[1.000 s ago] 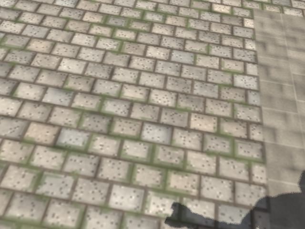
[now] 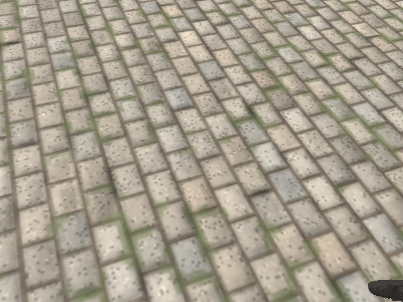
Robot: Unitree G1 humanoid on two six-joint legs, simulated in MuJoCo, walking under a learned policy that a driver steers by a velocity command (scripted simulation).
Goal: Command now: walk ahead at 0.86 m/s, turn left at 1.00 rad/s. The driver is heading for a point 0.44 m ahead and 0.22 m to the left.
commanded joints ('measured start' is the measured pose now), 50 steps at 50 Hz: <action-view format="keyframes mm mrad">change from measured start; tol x32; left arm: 1 -365 52 -21 -279 29 -42 -22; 50 -207 10 -80 16 -26 -28 7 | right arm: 1 367 -285 -80 29 26 -12 -50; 22 562 -75 -5 178 55 -39 -94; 50 27 -20 13 60 15 -13 -90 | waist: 1 -256 268 -68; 15 -113 -22 104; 19 122 167 -186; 21 -13 -404 -554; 27 -61 12 -55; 50 -18 77 -36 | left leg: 1 693 246 -901 -592 -490 187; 18 425 41 -446 -241 982 -29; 19 354 -10 -416 -41 963 -78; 21 -34 -243 -393 774 -350 -182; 22 -43 -147 -406 848 -244 -191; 40 442 152 -314 -358 434 -46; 43 188 109 -339 -424 -71 -18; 50 294 60 -269 -292 382 -48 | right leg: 1 -944 198 270 668 -7 -38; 13 -588 243 196 -43 477 -30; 19 145 275 250 -283 849 -99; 21 671 -257 988 -221 1299 -413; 23 386 -133 796 -342 895 -384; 29 -179 7 422 -480 1099 -367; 41 -302 219 214 -320 83 -95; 50 -180 188 231 -332 344 -81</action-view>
